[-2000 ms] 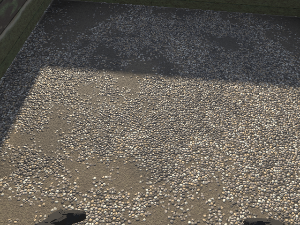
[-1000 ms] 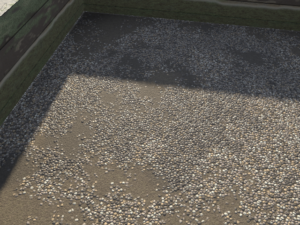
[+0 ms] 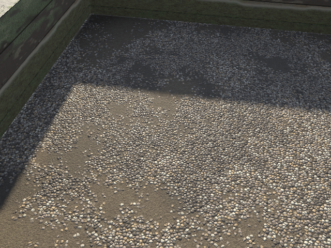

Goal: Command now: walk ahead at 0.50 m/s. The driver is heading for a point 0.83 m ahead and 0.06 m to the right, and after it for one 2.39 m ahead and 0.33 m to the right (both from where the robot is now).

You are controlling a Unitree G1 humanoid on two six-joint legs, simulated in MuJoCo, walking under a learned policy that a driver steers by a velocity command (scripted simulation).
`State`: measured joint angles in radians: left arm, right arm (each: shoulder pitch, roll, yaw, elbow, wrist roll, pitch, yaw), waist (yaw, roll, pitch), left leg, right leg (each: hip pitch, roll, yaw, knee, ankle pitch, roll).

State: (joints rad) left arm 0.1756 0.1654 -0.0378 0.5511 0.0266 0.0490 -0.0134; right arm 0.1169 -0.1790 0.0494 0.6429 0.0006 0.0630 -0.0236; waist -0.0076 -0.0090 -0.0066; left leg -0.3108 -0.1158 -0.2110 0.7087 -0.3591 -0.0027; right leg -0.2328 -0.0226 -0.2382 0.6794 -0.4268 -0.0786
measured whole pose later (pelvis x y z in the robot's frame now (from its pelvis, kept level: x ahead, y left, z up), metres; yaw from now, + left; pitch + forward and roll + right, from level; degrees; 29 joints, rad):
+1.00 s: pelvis +0.01 +0.00 +0.01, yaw +0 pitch -1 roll +1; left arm 0.26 0.16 -0.05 0.61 0.02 0.04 0.00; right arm 0.16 -0.16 0.05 0.70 0.00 0.08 -0.02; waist -0.02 0.00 -0.02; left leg -0.24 -0.09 -0.19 0.58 -0.31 -0.01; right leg -0.16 -0.02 -0.25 0.55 -0.38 -0.08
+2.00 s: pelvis +0.03 +0.00 +0.00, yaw +0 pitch -1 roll +0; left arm 0.25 0.18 -0.04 0.61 0.03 0.07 0.00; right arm 0.11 -0.17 0.04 0.68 -0.01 0.09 -0.05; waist 0.00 -0.01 -0.01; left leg -0.29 -0.10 -0.15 0.71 -0.39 0.02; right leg -0.19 -0.04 -0.25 0.67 -0.47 -0.06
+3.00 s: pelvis +0.01 +0.02 +0.00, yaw +1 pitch -1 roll +0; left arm 0.21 0.16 -0.05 0.56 0.03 0.04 -0.01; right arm 0.09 -0.17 0.06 0.64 0.00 0.06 -0.01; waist 0.00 0.00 -0.01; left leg -0.30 -0.10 -0.13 0.69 -0.35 0.03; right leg -0.20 -0.05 -0.24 0.66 -0.44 -0.05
